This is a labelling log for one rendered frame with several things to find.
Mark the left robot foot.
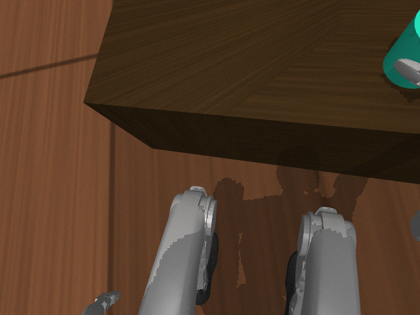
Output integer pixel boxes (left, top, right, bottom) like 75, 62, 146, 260
196, 232, 219, 305

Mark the right robot foot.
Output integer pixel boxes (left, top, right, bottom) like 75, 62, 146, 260
284, 251, 298, 315

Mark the left robot hand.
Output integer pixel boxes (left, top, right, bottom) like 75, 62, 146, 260
82, 291, 120, 315

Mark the can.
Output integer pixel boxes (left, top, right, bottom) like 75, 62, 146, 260
383, 10, 420, 89

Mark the right robot hand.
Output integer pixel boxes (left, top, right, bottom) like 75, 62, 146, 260
394, 58, 420, 88

